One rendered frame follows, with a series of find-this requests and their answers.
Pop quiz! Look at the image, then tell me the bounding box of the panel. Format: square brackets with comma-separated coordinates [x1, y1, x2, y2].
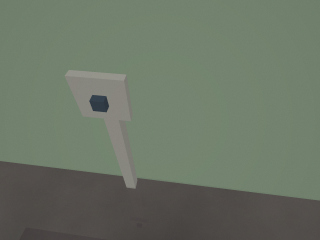
[65, 70, 138, 189]

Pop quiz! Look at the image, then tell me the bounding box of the button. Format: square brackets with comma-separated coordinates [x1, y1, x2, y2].
[89, 95, 109, 112]

